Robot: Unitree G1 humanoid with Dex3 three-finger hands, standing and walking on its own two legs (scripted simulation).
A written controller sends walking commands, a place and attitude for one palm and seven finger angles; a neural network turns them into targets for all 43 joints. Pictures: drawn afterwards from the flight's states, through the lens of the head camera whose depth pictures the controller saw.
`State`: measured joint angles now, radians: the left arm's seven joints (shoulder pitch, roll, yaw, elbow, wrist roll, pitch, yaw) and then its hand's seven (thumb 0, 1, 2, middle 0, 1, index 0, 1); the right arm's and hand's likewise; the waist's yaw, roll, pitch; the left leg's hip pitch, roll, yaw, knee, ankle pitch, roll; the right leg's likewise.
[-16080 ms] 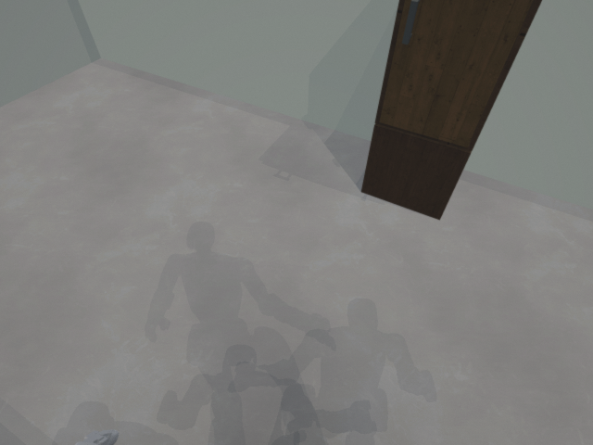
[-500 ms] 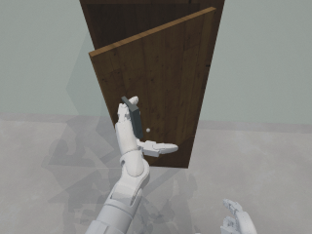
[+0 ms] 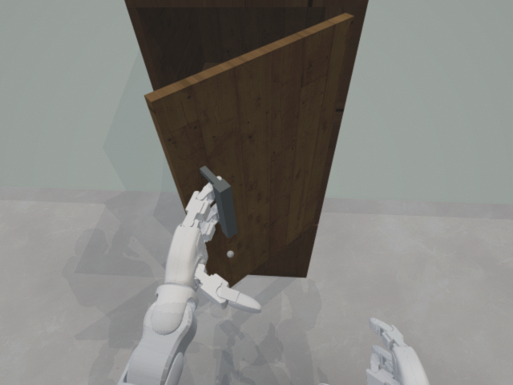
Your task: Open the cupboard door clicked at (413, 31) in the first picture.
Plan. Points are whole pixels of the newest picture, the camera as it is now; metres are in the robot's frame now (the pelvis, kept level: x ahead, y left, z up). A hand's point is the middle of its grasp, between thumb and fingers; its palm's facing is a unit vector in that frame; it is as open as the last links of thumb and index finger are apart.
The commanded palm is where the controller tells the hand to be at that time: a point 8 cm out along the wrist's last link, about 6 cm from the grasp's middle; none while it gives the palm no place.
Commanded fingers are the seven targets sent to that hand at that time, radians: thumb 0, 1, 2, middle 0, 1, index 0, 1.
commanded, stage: slide the hand sideways off the handle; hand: left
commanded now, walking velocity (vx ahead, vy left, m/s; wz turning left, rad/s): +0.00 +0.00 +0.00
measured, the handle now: (218, 203) +0.37 +0.09 +0.08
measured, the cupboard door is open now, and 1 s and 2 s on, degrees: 43 43 43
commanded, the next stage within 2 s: draw the hand back to the body in 0.70 s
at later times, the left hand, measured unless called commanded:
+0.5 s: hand (189, 278) +0.25 +0.11 +0.08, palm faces -0.01 -1.00 -0.04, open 16.3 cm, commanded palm +0.21 +0.17 +0.08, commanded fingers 0.00 -0.50 0.30 -0.15 -0.30 -0.15 -0.30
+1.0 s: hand (162, 294) +0.22 +0.14 +0.09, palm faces -0.01 -1.00 -0.07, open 16.3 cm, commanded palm +0.18 +0.20 +0.10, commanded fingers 0.00 -0.50 0.30 -0.15 -0.30 -0.15 -0.30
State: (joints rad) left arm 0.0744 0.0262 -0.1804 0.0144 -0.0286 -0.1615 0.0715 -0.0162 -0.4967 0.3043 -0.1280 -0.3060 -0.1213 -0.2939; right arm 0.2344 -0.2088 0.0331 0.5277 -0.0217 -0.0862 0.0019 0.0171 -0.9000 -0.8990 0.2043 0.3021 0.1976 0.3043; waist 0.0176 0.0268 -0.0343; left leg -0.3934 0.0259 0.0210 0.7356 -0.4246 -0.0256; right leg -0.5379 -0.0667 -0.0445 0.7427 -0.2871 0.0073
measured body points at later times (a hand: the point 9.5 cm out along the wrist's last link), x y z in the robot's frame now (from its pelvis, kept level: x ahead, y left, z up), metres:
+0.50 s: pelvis +0.01 -0.01 -0.01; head +0.05 -0.02 +0.44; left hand +0.24 +0.17 +0.08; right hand +0.21 -0.22 -0.08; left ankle -0.03 +0.14 -0.71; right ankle +0.05 -0.13 -0.71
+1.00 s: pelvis +0.01 +0.00 -0.01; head +0.03 -0.01 +0.44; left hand +0.21 +0.19 +0.10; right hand +0.20 -0.20 -0.08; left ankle -0.03 +0.14 -0.71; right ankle +0.05 -0.13 -0.71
